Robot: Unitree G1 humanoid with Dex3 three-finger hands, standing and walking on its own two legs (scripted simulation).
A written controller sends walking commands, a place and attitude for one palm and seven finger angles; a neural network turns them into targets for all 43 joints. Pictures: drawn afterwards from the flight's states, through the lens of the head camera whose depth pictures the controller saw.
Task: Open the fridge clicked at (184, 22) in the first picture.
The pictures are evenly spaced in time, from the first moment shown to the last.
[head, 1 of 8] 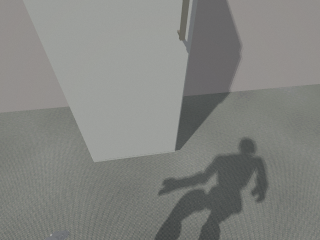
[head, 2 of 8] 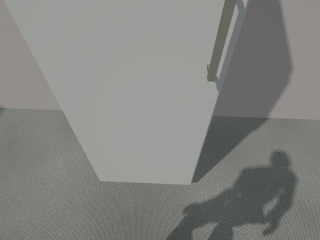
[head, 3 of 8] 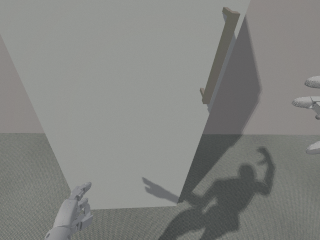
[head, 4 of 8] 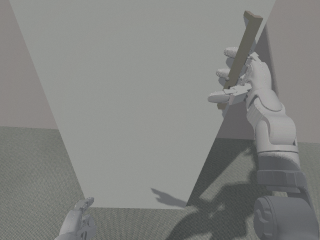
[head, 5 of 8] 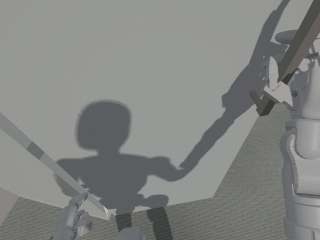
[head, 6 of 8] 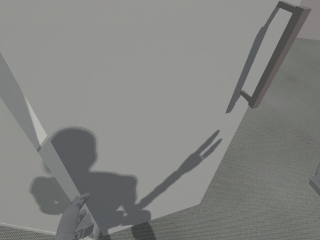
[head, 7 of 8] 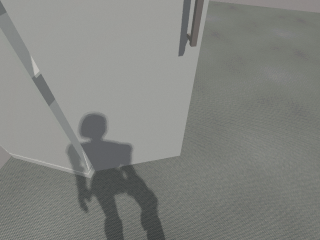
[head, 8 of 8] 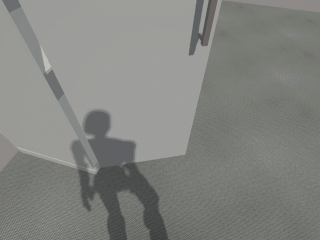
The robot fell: no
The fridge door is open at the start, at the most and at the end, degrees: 0 68 63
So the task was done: yes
